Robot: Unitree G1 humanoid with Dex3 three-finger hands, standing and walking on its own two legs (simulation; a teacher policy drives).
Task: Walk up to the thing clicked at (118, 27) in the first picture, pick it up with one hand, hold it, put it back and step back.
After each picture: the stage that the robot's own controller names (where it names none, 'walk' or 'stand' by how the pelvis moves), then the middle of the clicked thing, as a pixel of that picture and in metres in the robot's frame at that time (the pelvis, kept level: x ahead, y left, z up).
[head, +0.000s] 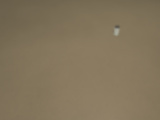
stand; (116, 30) +1.76 -0.48 -0.72
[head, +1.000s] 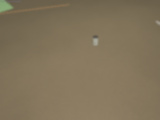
walk; (95, 40) +1.67 -0.04 -0.70
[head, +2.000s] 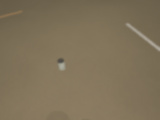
walk; (61, 64) +1.08 +0.29 -0.72
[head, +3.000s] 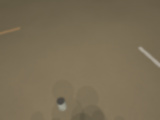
walk; (61, 104) +0.65 +0.25 -0.72
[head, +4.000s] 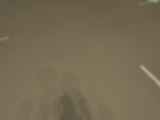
stand; out of the picture +0.39 +0.20 -0.70
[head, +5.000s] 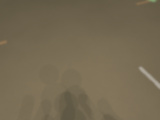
stand; out of the picture +0.36 +0.21 -0.73
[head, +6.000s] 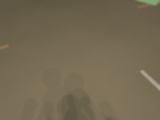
stand; out of the picture +0.35 +0.22 -0.73
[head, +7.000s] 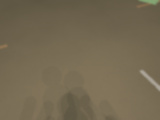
stand; out of the picture +0.34 +0.22 -0.73
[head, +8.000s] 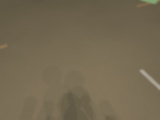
stand; out of the picture +0.34 +0.22 -0.73
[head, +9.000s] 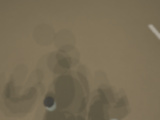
go down; (50, 103) +0.39 +0.20 -0.55
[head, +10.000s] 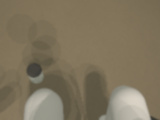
go down; (35, 73) +0.44 +0.21 -0.31
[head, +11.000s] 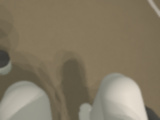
close in; (1, 63) +0.43 +0.24 -0.25
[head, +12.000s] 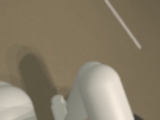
close; out of the picture +0.43 +0.26 -0.23
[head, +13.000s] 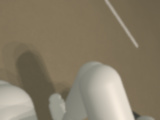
close; out of the picture +0.42 +0.27 -0.23
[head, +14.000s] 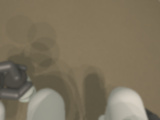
lift; (21, 86) +0.33 +0.22 -0.09
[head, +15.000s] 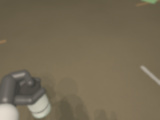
hold; (36, 99) +0.32 +0.17 +0.03
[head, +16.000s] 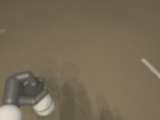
hold; (39, 98) +0.33 +0.16 -0.01
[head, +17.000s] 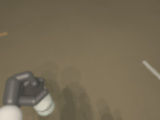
hold; (40, 98) +0.33 +0.16 -0.01
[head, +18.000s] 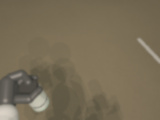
crouch; (34, 95) +0.34 +0.17 -0.07
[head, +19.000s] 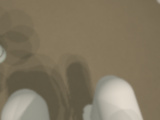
lower; out of the picture +0.48 +0.25 -0.12
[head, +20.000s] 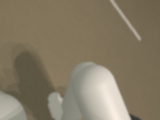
lower; out of the picture +0.44 +0.27 -0.23
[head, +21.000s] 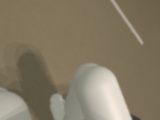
lower; out of the picture +0.43 +0.27 -0.23
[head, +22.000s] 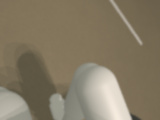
lower; out of the picture +0.43 +0.27 -0.23
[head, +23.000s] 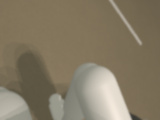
lower; out of the picture +0.43 +0.27 -0.23
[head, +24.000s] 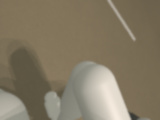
open; out of the picture +0.43 +0.26 -0.23
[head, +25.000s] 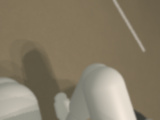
stand; out of the picture +0.41 +0.25 -0.23
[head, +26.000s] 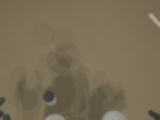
walk; (50, 98) +0.41 +0.19 -0.52
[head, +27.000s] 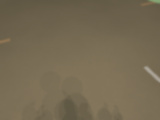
stand; out of the picture +0.37 +0.17 -0.66
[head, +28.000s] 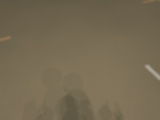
stand; out of the picture +0.37 +0.18 -0.66
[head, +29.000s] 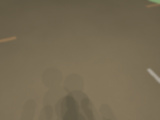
stand; out of the picture +0.38 +0.17 -0.70
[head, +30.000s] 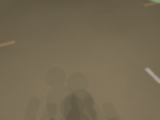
stand; out of the picture +0.37 +0.19 -0.72
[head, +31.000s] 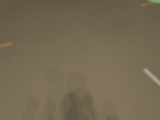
stand; out of the picture +0.35 +0.20 -0.73
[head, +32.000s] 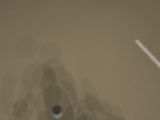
walk; (57, 111) +0.43 +0.14 -0.71
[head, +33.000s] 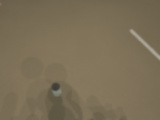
walk; (56, 89) +0.63 +0.20 -0.70
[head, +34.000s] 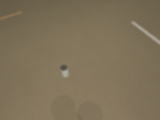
stand; (64, 71) +0.93 +0.28 -0.71
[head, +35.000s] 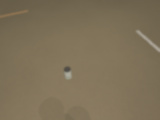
stand; (67, 72) +0.95 +0.17 -0.71
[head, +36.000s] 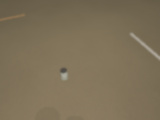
stand; (64, 73) +0.99 +0.19 -0.72
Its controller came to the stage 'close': yes
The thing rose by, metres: 0.69
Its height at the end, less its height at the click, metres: +0.00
